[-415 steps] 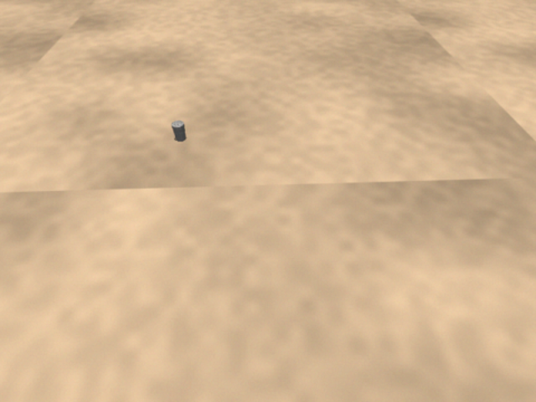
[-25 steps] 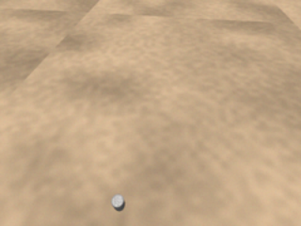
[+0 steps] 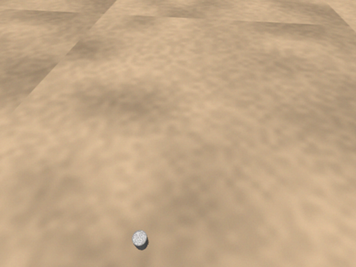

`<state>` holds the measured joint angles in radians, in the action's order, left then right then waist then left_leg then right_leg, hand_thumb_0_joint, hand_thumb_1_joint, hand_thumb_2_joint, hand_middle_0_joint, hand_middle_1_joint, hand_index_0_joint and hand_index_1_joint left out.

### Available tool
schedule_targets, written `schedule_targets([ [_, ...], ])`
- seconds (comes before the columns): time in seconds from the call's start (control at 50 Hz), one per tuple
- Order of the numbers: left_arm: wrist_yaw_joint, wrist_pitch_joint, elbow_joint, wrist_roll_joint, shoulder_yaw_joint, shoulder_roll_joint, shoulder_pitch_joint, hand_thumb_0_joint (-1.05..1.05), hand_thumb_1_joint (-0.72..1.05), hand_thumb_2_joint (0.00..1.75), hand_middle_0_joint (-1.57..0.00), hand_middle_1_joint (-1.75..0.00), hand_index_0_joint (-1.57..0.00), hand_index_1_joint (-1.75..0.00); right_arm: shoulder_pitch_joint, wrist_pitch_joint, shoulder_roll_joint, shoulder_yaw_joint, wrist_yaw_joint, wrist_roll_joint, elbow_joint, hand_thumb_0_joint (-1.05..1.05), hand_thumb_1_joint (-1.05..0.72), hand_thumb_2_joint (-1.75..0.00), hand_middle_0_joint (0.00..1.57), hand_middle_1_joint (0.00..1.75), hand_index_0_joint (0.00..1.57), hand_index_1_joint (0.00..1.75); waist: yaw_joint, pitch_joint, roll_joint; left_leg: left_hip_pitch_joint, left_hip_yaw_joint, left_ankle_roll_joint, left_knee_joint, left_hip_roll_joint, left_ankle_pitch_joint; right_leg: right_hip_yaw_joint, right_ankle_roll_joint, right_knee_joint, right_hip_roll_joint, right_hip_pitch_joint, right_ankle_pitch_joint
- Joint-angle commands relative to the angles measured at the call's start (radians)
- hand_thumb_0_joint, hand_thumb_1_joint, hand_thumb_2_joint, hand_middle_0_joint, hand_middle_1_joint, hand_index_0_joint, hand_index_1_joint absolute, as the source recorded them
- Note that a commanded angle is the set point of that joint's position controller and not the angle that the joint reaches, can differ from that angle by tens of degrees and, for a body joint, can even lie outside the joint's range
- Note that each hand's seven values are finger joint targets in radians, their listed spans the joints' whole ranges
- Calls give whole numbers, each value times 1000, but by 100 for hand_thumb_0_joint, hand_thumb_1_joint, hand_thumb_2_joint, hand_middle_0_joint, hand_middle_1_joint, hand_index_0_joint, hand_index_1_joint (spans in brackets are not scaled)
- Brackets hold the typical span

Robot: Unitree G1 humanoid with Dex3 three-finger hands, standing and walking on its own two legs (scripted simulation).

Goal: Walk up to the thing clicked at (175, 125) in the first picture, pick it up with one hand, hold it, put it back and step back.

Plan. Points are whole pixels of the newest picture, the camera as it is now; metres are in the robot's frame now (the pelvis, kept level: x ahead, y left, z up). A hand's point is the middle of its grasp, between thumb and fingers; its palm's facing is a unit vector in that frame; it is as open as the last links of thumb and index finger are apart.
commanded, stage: stand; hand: left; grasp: from the side
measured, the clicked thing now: (140, 241) +0.40 +0.19 -0.73
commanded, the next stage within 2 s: go down in 0.28 s
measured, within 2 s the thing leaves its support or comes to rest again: neither
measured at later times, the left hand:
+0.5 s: hand out of the picture +0.11 +0.25 -0.16, palm faces +0.05 -0.94 -0.33, open 8.4 cm
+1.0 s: hand out of the picture +0.14 +0.27 -0.19, palm faces +0.06 -0.94 -0.32, open 16.6 cm
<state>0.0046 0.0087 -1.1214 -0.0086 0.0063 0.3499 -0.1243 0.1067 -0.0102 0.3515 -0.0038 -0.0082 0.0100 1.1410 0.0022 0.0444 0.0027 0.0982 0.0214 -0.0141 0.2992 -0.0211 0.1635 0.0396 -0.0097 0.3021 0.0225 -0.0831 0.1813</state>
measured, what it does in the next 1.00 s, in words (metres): lowers itself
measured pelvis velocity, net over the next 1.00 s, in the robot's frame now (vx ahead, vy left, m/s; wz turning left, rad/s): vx -0.01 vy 0.01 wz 0.00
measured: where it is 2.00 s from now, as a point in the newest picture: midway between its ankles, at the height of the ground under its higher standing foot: outside the picture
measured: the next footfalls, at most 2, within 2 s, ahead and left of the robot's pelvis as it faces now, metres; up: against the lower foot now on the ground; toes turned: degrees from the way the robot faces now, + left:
none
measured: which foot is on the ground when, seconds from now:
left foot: down 0.00-1.00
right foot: down 0.00-1.00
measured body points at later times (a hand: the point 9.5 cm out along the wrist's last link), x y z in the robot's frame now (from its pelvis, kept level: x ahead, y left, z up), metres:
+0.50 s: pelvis -0.01 +0.00 -0.01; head +0.03 +0.00 +0.44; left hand +0.11 +0.30 -0.13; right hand +0.08 -0.29 -0.13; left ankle +0.00 +0.13 -0.75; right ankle -0.01 -0.12 -0.75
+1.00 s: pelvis -0.01 +0.01 -0.06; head +0.06 +0.03 +0.38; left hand +0.14 +0.32 -0.17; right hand +0.13 -0.25 -0.15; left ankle +0.00 +0.13 -0.75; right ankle -0.01 -0.12 -0.75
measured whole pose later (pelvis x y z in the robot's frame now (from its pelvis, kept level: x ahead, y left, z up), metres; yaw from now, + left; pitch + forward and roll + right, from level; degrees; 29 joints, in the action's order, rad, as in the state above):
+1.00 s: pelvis -0.01 +0.01 -0.06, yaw +0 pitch +12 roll -1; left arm 0.05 -0.15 -0.63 -0.05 -0.20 0.32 -0.17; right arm 0.24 -0.12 0.25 0.03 0.05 -0.02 0.63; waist 0.03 -0.08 0.00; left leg 0.70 0.01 0.00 0.93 -0.03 0.44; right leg 0.04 -0.02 0.89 0.03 -0.66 0.43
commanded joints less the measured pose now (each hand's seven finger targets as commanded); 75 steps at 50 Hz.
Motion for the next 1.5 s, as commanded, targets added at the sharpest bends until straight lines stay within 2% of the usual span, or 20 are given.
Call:
schedule_targets([
  [0.0,-16,24,59,-2,-41,219,43,0,90,90,-20,-30,-20,-30,-41,-18,213,40,16,2,-59,0,-90,-90,20,30,20,30,0,-83,-3,-29,-86,26,-24,-123,-182,-92,24,-40,126,-1,-185],
  [0.2,-14,22,55,-2,-42,218,35,0,90,90,-20,-30,-20,-30,-43,-15,213,40,15,1,-61,0,-90,-90,20,30,20,30,-3,-47,3,-8,-89,25,-44,-117,-104,-95,24,-56,120,-20,-106],
  [0.36,-15,22,63,-4,-43,218,45,0,82,82,-12,-22,-12,-22,-44,-19,215,42,17,1,-63,0,-94,-91,20,30,20,30,-2,-83,2,-29,-84,27,-30,-123,-177,-95,27,-40,127,3,-179],
  [0.38,-29,110,414,48,-56,57,396,0,74,74,-4,-14,-4,-14,2,-66,53,6,37,-68,-340,0,-100,-93,20,30,20,30,121,4,56,103,37,25,46,26,-37,-26,19,37,-11,-228,-118],
  [0.4,-37,104,350,48,-76,113,495,0,66,66,-1,-6,-1,-6,44,-62,72,6,47,-71,-288,0,-100,-93,20,30,20,30,82,-22,-13,109,30,34,56,28,12,-15,12,29,-6,-178,-49],
  [0.42,-41,54,119,26,-129,178,284,0,58,58,-1,-2,0,-2,72,-51,100,18,52,-65,-276,0,-102,-93,20,30,20,30,69,-9,-61,135,31,36,73,33,42,-3,17,35,-13,-194,-1],
  [0.44,-26,40,90,20,-141,176,225,0,50,50,-1,-5,-1,-5,79,-42,101,31,50,-65,-308,0,-99,-93,20,30,20,30,35,-9,-70,174,34,36,104,29,27,5,20,64,-17,-204,6],
  [0.48,-10,53,165,-13,-190,272,343,0,34,34,-1,-6,-1,-6,112,-49,106,61,63,-54,-341,0,-97,-92,20,30,20,30,25,-168,-51,165,25,37,160,29,-27,-9,18,127,-11,-196,-60],
  [0.54,24,20,59,-68,-229,223,107,0,19,27,-2,-14,-3,-13,157,-58,90,85,48,-28,-391,0,-95,-91,20,30,20,30,-17,-248,-37,260,18,30,255,42,-90,-8,23,228,-8,-195,-119],
  [0.58,25,6,171,-74,-259,237,99,0,6,15,-5,-7,-5,-6,144,-62,85,94,47,-29,-445,0,-93,-90,20,30,20,30,-36,-321,49,234,22,20,260,46,-111,-14,30,247,-11,-185,-128],
  [0.64,20,-57,214,-73,-229,179,103,0,-8,15,-5,-10,-6,-9,118,-64,72,82,46,-37,-504,0,-91,-90,20,30,20,30,-9,-233,39,293,10,14,274,36,-58,-2,33,251,-23,-267,-55],
  [0.72,23,-99,333,-64,-241,186,97,0,-32,12,-6,-11,-6,-10,93,-85,68,83,44,-41,-575,0,-91,-90,20,30,20,30,-1,-217,34,364,-4,15,318,20,58,8,37,304,-34,-365,75],
  [0.86,29,-110,547,-48,-259,170,63,0,-55,11,-8,-16,-8,-16,143,-139,57,92,60,-30,-614,0,-89,-89,20,30,20,30,36,-329,26,421,-21,19,476,4,-9,10,27,460,-30,-463,6],
  [0.9,30,-110,624,-44,-265,174,39,0,-55,22,-8,-28,-9,-27,133,-152,49,89,66,-28,-625,0,-91,-90,20,30,20,30,29,-347,65,439,-20,16,503,2,13,4,30,496,-28,-504,33],
  [0.98,33,-153,724,-44,-272,184,-77,0,-54,23,-8,-27,-8,-27,132,-164,52,85,83,-29,-652,0,-89,-89,20,30,20,30,17,-355,82,449,-33,15,517,0,16,4,32,514,-28,-521,45],
  [1.1,31,-235,771,-39,-278,169,-163,0,-59,15,-8,-20,-8,-20,134,-180,45,76,101,-25,-670,0,-89,-89,20,30,20,30,37,-321,70,504,-43,15,560,-5,25,14,26,547,-32,-556,54],
  [1.12,33,-240,831,-37,-256,153,-132,0,-58,17,-8,-21,-7,-21,115,-186,40,74,102,-23,-693,0,-88,-89,20,30,20,30,39,-314,73,521,-44,16,568,-4,44,14,26,553,-32,-582,70],
  [1.18,33,-258,835,-29,-279,158,-176,0,-56,19,-8,-22,-8,-22,130,-196,37,74,109,-21,-696,0,-88,-89,20,30,20,30,39,-325,68,541,-46,17,596,-6,25,19,26,578,-32,-594,58],
  [1.34,41,-252,906,-17,-304,171,-239,0,-53,13,-8,-14,-7,-15,145,-218,32,75,116,-15,-711,0,-89,-89,20,30,20,30,36,-383,92,581,-52,16,664,-7,-22,18,28,652,-33,-639,25],
  [1.48,48,-221,954,0,-336,178,-260,0,-52,15,-7,-15,-6,-15,134,-227,32,79,113,-15,-734,0,-91,-90,20,30,20,30,29,-393,82,645,-60,20,695,-4,39,17,32,684,-34,-677,72],
])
